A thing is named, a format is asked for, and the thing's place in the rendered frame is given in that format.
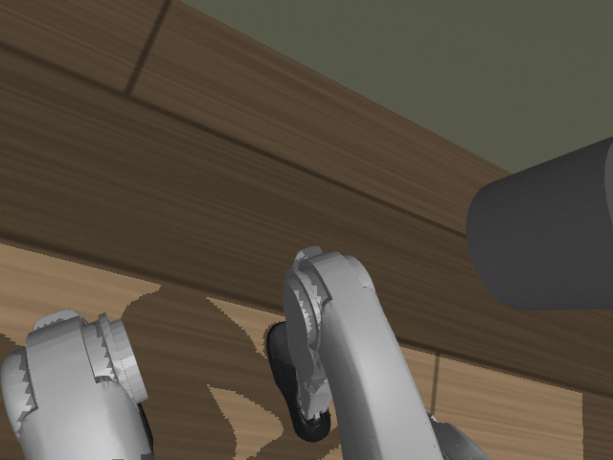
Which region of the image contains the left robot foot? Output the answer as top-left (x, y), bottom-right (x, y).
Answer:
top-left (137, 403), bottom-right (154, 458)

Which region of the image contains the right robot foot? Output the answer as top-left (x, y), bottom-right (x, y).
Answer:
top-left (266, 321), bottom-right (330, 443)

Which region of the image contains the right robot hand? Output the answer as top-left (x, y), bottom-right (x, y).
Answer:
top-left (427, 412), bottom-right (491, 460)

